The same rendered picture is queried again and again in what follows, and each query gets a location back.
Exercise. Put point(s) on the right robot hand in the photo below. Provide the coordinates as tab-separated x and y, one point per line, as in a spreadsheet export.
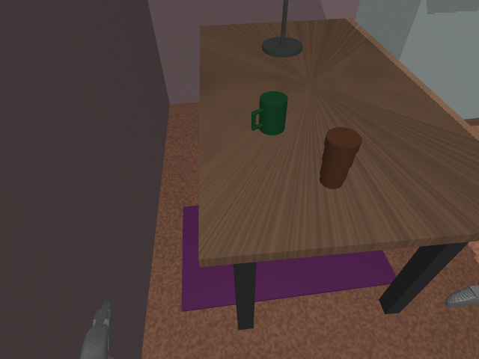
463	297

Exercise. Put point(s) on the left robot hand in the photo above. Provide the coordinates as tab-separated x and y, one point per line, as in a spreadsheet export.
97	340

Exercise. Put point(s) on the desk lamp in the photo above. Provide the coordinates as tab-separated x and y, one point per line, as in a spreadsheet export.
282	46

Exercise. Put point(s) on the table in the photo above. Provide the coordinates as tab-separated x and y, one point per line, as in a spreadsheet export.
413	183

